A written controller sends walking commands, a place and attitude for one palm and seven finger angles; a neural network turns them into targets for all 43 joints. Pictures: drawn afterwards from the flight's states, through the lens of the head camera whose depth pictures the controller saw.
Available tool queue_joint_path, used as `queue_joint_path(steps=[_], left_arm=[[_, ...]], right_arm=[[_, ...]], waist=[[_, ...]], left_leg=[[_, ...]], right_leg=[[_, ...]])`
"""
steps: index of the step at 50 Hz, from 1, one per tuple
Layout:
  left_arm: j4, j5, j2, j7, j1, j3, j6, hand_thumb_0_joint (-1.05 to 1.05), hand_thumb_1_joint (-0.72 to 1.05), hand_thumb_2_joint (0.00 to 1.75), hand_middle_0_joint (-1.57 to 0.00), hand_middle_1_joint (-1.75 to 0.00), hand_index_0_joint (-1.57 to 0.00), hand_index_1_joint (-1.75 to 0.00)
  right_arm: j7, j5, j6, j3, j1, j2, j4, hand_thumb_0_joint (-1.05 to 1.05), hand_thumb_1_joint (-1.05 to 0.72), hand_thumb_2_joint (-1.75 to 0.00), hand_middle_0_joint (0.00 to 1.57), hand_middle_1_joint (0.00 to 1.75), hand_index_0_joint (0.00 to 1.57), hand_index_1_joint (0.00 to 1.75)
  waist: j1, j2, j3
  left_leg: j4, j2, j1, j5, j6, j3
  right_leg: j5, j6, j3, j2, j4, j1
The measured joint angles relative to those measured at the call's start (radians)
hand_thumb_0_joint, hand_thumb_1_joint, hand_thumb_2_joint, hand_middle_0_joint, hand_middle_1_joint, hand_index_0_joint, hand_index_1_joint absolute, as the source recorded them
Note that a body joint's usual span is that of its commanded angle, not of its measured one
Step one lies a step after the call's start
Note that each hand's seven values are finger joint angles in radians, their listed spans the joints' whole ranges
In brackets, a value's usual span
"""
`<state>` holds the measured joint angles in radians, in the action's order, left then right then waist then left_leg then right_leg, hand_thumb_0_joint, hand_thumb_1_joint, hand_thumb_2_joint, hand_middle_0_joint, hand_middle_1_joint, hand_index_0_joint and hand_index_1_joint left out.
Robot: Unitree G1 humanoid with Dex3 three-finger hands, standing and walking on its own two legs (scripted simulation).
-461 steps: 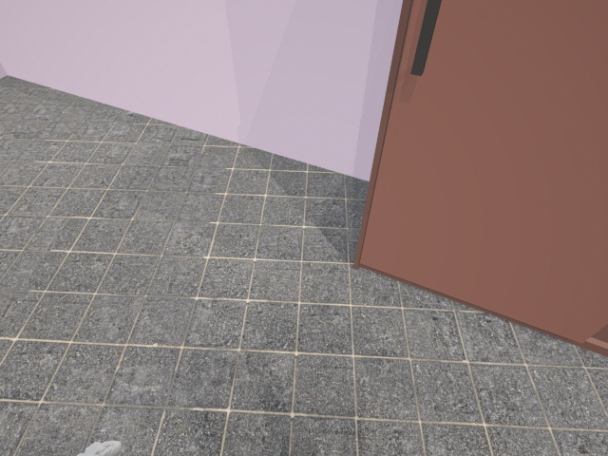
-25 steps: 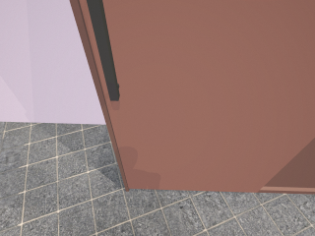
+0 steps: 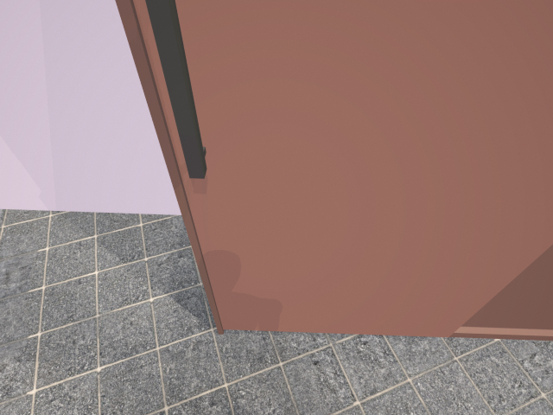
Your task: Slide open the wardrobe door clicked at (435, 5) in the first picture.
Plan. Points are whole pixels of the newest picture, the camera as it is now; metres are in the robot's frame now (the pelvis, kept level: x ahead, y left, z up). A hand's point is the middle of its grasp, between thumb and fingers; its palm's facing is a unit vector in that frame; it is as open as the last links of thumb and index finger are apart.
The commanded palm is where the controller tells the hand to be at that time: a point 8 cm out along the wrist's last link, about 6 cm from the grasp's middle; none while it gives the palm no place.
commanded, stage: look again from close up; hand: left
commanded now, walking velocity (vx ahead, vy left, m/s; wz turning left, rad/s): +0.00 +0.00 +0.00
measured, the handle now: (181, 72) +0.48 +0.17 +0.26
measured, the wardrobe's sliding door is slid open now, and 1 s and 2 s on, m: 0.00 0.00 0.00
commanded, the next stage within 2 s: raise the hand with hooked fingers in 0.34 s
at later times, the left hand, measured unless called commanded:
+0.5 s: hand out of the picture +0.02 +0.17 -0.16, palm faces +0.14 -0.97 -0.20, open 7.3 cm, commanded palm +0.11 +0.21 -0.06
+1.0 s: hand (129, 393) +0.14 +0.19 +0.03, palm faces +0.20 -0.98 -0.06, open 9.4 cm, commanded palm +0.13 +0.24 +0.04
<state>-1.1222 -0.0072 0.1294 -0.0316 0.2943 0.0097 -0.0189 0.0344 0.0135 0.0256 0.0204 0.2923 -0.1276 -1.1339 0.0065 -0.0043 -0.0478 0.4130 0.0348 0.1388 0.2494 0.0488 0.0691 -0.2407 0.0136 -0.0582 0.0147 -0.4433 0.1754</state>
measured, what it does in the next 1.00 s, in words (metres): stands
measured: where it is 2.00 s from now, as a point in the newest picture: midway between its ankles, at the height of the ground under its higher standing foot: outside the picture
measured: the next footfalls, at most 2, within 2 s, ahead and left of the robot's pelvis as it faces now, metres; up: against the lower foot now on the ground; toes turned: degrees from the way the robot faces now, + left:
none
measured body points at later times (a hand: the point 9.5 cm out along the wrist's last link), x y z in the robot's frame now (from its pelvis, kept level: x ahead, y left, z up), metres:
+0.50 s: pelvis +0.00 -0.01 +0.00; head +0.02 +0.00 +0.45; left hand +0.01 +0.22 -0.15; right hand +0.01 -0.23 -0.16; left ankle -0.01 +0.08 -0.74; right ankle +0.00 -0.11 -0.74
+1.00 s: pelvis -0.02 -0.03 -0.05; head +0.00 -0.02 +0.40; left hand +0.13 +0.24 +0.03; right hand +0.23 -0.24 -0.08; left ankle -0.01 +0.08 -0.74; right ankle +0.00 -0.11 -0.74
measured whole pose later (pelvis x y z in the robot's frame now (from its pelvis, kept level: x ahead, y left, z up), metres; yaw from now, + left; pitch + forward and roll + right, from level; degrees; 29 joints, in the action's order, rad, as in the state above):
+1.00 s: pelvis -0.02 -0.03 -0.05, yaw +4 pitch +5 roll -2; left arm 0.10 0.27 0.23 0.22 0.52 -0.19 -0.40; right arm 0.06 -0.03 0.24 0.01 0.18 -0.25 -0.50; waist 0.06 0.01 0.08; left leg 0.91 -0.01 0.54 0.45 0.01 -0.03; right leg -0.43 0.06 -0.16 -0.01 -0.85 0.51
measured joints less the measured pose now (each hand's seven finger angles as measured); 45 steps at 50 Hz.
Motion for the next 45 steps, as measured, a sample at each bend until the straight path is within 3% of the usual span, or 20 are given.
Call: queue_joint_path(steps=[23,25,28,31,34,37,38,40,43,45], left_arm=[[-0.002,-0.003,-0.005,-0.006,0.003,0.000,-0.005,0.01,0.91,0.90,-0.20,-0.30,-0.19,-0.30],[0.363,0.067,0.020,-0.034,0.118,-0.016,0.153,0.04,0.95,0.90,-0.20,-0.30,-0.20,-0.30],[0.775,0.129,0.072,-0.088,0.214,-0.019,0.081,0.06,0.95,0.89,-0.20,-0.31,-0.20,-0.31],[0.993,0.162,0.075,-0.078,0.171,-0.038,-0.048,0.05,0.91,0.87,-0.20,-0.33,-0.20,-0.34],[1.062,0.201,0.044,0.027,0.095,-0.076,-0.252,0.03,0.85,0.85,-0.20,-0.36,-0.20,-0.37],[1.061,0.235,0.021,0.205,0.077,-0.106,-0.416,0.02,0.77,0.83,-0.20,-0.40,-0.20,-0.40],[1.068,0.235,0.024,0.249,0.091,-0.112,-0.430,0.02,0.75,0.82,-0.21,-0.41,-0.20,-0.42],[1.093,0.240,0.036,0.298,0.143,-0.117,-0.403,0.01,0.69,0.80,-0.21,-0.44,-0.21,-0.45],[1.139,0.252,0.054,0.284,0.235,-0.135,-0.333,0.01,0.62,0.77,-0.22,-0.49,-0.22,-0.49],[1.168,0.254,0.066,0.249,0.275,-0.158,-0.321,0.01,0.57,0.75,-0.23,-0.52,-0.23,-0.52]], right_arm=[[0.001,-0.003,-0.003,-0.004,-0.007,-0.007,0.001,0.01,-0.91,-0.90,0.20,0.30,0.20,0.30],[0.019,-0.024,0.032,0.010,0.031,-0.026,0.094,0.02,-0.92,-0.90,0.20,0.30,0.20,0.30],[0.042,-0.052,0.170,0.006,0.080,-0.068,0.220,0.02,-0.93,-0.90,0.21,0.30,0.20,0.30],[0.042,-0.048,0.247,-0.013,0.049,-0.118,0.317,0.02,-0.92,-0.90,0.21,0.30,0.20,0.30],[0.018,-0.030,0.271,-0.038,-0.026,-0.136,0.401,0.02,-0.92,-0.90,0.20,0.30,0.20,0.30],[-0.018,-0.026,0.249,-0.062,-0.102,-0.134,0.497,0.02,-0.91,-0.90,0.20,0.30,0.20,0.30],[-0.024,-0.028,0.238,-0.067,-0.120,-0.133,0.532,0.02,-0.91,-0.90,0.20,0.30,0.20,0.30],[-0.024,-0.033,0.211,-0.074,-0.142,-0.133,0.596,0.01,-0.91,-0.90,0.20,0.30,0.20,0.30],[-0.009,-0.037,0.182,-0.076,-0.150,-0.134,0.662,0.01,-0.91,-0.90,0.20,0.30,0.20,0.30],[0.002,-0.036,0.179,-0.069,-0.141,-0.133,0.681,0.01,-0.91,-0.90,0.20,0.30,0.20,0.30]], waist=[[0.004,0.003,0.000],[0.010,0.000,-0.007],[0.005,0.008,0.026],[-0.022,0.034,0.073],[-0.032,0.024,0.137],[-0.032,-0.003,0.160],[-0.028,-0.013,0.164],[-0.016,-0.026,0.164],[0.009,-0.027,0.159],[0.027,-0.019,0.154]], left_leg=[[0.008,-0.010,0.004,0.007,-0.010,-0.009],[0.038,-0.013,0.014,0.023,-0.011,-0.004],[0.080,0.002,0.049,0.041,-0.010,-0.010],[0.160,0.005,0.125,0.068,-0.007,-0.031],[0.262,-0.005,0.238,0.106,-0.013,-0.021],[0.365,-0.022,0.324,0.152,-0.019,-0.006],[0.392,-0.026,0.344,0.165,-0.019,-0.003],[0.430,-0.033,0.369,0.184,-0.029,-0.002],[0.464,-0.040,0.386,0.200,-0.031,-0.019],[0.478,-0.043,0.394,0.205,-0.034,-0.041]], right_leg=[[-0.004,0.007,-0.009,-0.010,0.008,-0.006],[-0.015,0.008,-0.004,-0.011,-0.023,0.008],[-0.055,0.008,-0.011,0.008,-0.096,0.051],[-0.080,0.006,-0.034,0.016,-0.153,0.108],[-0.112,0.013,-0.025,0.012,-0.252,0.225],[-0.150,0.024,-0.012,0.000,-0.353,0.317],[-0.162,0.027,-0.009,-0.003,-0.380,0.339],[-0.180,0.033,-0.009,-0.008,-0.419,0.365],[-0.194,0.039,-0.025,-0.013,-0.439,0.371],[-0.196,0.042,-0.047,-0.016,-0.435,0.364]])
